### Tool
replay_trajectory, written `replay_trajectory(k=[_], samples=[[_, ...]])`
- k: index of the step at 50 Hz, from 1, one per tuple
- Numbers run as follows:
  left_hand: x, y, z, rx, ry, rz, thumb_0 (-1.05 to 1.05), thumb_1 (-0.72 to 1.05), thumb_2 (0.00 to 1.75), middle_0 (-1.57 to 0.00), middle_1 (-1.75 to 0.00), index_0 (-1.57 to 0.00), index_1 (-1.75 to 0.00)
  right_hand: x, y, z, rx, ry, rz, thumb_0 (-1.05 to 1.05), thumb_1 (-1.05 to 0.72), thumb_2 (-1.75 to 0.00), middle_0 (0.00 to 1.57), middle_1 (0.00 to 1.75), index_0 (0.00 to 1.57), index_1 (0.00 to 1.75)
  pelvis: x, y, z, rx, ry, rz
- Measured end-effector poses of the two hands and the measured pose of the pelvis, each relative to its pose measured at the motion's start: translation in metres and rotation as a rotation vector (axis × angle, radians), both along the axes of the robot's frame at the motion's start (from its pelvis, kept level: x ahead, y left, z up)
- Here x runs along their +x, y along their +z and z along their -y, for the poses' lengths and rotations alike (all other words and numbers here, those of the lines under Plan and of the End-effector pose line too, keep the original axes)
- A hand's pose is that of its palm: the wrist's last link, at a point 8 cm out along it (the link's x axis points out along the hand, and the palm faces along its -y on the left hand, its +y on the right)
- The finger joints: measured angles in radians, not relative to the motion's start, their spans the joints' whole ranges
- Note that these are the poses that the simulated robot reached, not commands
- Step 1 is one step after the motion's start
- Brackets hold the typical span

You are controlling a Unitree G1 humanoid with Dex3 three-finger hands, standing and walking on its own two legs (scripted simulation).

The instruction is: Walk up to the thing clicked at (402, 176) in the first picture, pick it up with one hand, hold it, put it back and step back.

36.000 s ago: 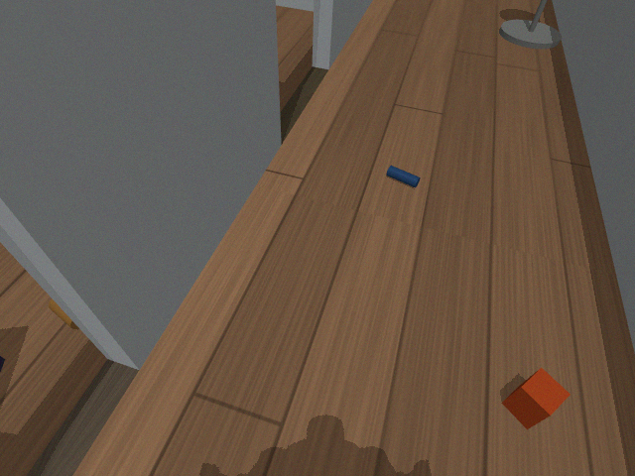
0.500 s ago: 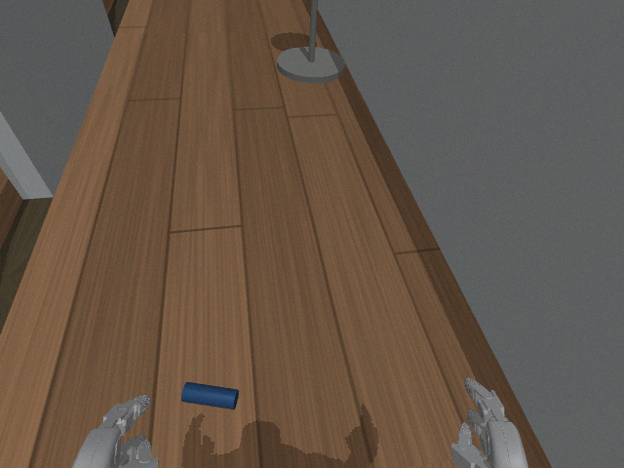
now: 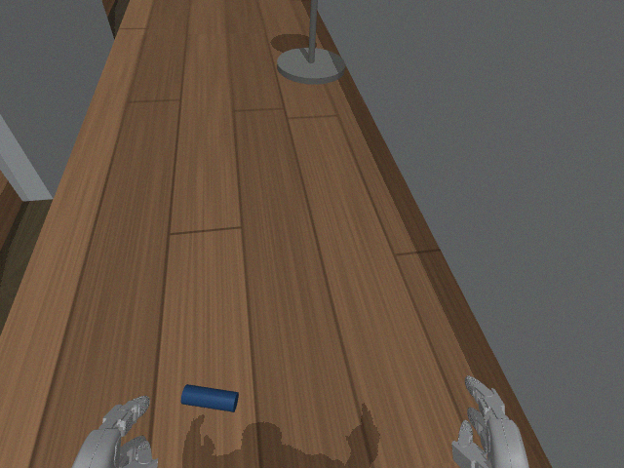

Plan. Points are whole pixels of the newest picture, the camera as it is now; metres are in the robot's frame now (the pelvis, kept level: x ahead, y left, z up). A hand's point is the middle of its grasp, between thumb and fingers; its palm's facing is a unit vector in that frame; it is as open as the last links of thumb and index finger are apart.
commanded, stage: stand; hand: left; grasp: from above
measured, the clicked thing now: (210, 398) +0.45 +0.24 -0.69
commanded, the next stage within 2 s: none
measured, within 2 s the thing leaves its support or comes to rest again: neither
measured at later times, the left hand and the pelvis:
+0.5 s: hand out of the picture +0.06 +0.25 -0.11, palm faces +0.04 -0.94 -0.32, open 7.4 cm; pelvis -0.01 +0.01 +0.04, yaw +0 degrees
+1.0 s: hand out of the picture +0.00 +0.25 -0.10, palm faces +0.03 -0.94 -0.34, open 7.4 cm; pelvis -0.03 +0.00 +0.06, yaw +1 degrees
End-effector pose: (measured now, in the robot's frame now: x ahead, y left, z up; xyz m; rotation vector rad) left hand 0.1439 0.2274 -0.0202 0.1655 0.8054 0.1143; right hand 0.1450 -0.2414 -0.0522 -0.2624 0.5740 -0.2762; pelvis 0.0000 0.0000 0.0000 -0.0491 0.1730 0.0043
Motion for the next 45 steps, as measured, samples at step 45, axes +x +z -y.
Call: replay_trajectory(k=[45], samples=[[-0.149, -0.041, -0.066, 0.136, 0.125, -0.470, 0.01, 0.91, 0.89, -0.20, -0.30, -0.20, -0.30, -0.109, -0.015, 0.025, 0.083, -0.015, -0.642, 0.01, -0.90, -0.90, 0.20, 0.30, 0.21, 0.30, -0.027, 0.063, -0.008, 0.048, 0.011, 0.267]])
